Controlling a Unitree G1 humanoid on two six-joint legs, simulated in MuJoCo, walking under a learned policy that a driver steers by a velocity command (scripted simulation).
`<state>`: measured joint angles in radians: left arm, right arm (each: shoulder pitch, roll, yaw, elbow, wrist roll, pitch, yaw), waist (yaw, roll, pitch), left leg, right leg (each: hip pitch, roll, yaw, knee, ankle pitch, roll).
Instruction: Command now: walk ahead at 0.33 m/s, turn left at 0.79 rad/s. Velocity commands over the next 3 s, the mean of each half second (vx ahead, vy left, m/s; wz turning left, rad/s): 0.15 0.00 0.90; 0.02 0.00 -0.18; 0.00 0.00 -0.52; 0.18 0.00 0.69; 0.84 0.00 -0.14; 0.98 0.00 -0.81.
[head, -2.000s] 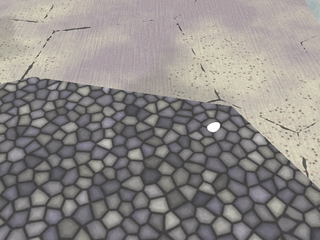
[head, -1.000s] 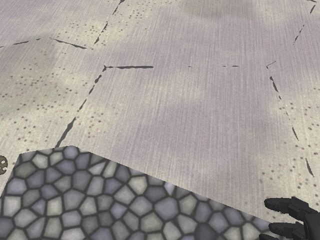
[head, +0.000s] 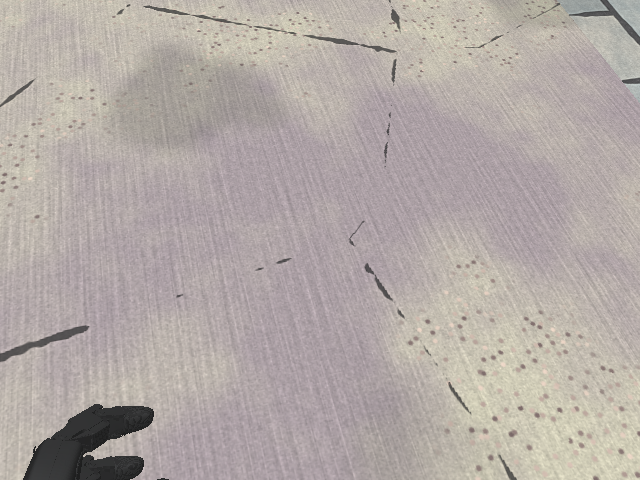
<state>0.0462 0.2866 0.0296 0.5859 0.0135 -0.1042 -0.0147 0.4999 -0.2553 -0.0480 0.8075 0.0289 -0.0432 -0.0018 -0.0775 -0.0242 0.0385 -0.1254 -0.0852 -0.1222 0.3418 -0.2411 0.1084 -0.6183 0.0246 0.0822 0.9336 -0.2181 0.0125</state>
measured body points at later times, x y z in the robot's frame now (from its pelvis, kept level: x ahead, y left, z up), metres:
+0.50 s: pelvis +0.19 +0.00 -0.01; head +0.23 +0.04 +0.43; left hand +0.19 +0.32 -0.12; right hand +0.49 -0.17 -0.08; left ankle +0.16 +0.14 -0.69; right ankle +0.31 -0.06 -0.75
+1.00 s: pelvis +0.20 +0.04 -0.02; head +0.25 +0.04 +0.43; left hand +0.22 +0.35 -0.12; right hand +0.47 -0.15 -0.11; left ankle +0.15 +0.15 -0.75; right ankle +0.24 -0.06 -0.73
